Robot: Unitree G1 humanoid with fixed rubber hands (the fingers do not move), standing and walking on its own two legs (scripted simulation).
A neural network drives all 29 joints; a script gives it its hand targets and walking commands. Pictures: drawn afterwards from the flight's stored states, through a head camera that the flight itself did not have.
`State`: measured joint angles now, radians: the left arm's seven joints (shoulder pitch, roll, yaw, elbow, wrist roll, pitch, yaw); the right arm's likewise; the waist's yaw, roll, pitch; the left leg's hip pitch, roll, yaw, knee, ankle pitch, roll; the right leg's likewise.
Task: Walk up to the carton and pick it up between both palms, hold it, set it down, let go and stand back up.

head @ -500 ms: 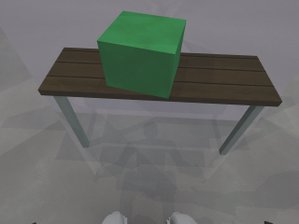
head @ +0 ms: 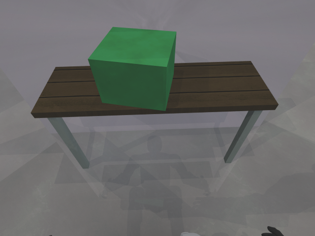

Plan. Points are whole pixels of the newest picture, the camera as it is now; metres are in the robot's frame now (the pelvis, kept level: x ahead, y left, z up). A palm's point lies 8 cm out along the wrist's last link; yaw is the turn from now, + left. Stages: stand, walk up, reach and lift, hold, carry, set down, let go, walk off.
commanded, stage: walk up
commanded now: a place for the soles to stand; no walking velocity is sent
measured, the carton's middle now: (138, 67) +0.79 +0.07 -0.02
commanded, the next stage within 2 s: none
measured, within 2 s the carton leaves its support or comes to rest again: neither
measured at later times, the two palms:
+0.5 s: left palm out of the picture +0.17 +0.38 -0.08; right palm out of the picture +0.07 -0.29 -0.07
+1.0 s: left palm (35, 183) +0.30 +0.37 -0.08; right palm (250, 169) +0.32 -0.29 -0.09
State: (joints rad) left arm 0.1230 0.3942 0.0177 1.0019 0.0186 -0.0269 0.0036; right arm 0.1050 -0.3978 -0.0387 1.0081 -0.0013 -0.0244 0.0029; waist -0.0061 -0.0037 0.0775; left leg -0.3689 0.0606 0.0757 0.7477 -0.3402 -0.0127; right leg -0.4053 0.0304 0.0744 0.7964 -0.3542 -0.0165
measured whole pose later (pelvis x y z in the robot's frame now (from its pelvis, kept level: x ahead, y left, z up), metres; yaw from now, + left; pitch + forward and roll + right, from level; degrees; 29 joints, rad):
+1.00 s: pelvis +0.25 +0.04 +0.00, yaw +0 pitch -3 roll -1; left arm 0.30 0.46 0.05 0.84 0.01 -0.08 -0.03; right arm 0.27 -0.44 -0.08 0.84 -0.02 -0.06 0.08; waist 0.02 0.02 0.08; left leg -0.45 0.07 0.06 0.72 -0.29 0.03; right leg -0.27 -0.09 -0.11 0.75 -0.43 -0.01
